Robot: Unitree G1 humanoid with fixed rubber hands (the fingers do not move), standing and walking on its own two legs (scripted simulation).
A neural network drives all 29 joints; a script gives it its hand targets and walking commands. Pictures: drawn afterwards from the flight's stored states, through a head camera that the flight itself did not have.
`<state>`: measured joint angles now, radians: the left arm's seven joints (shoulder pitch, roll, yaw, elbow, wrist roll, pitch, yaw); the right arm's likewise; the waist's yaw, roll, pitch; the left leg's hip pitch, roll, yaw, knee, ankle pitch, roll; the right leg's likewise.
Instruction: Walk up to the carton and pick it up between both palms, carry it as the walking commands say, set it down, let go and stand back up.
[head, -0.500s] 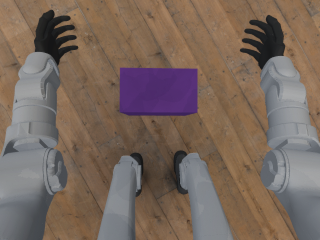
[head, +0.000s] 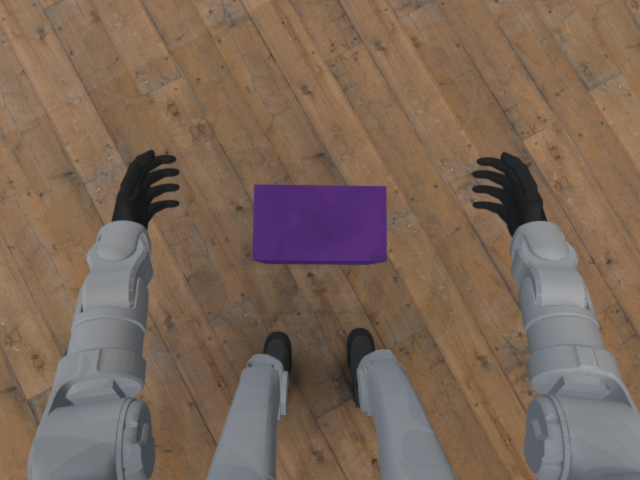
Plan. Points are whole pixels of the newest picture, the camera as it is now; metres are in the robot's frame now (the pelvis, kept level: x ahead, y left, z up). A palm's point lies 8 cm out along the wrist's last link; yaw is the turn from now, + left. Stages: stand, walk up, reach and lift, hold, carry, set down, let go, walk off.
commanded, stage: let go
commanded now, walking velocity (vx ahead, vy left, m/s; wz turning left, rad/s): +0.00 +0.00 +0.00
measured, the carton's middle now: (318, 229) +0.43 -0.01 -0.57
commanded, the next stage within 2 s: stand in 0.96 s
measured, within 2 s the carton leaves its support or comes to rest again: neither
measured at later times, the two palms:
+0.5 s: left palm (70, 377) +0.24 +0.23 +0.00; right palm (598, 372) +0.23 -0.24 +0.00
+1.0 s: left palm (50, 420) +0.21 +0.24 +0.01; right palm (607, 402) +0.21 -0.24 +0.01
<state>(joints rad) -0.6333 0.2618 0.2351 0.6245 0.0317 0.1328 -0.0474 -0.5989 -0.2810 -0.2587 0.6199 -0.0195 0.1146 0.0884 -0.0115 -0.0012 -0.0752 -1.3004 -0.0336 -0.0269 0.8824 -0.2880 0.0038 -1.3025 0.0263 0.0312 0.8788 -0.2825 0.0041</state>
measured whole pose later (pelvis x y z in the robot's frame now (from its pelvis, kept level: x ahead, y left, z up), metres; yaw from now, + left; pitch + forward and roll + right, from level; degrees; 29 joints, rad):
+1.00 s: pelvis +0.05 +0.00 +0.08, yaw +0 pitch -5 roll +0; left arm 0.22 0.23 0.03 0.46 0.02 0.12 -0.04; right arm 0.22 -0.23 -0.04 0.45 -0.03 0.14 0.04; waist 0.00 0.00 0.09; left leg -0.09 -0.02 -0.03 0.47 -0.29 0.01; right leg -0.10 0.02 0.04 0.46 -0.28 0.00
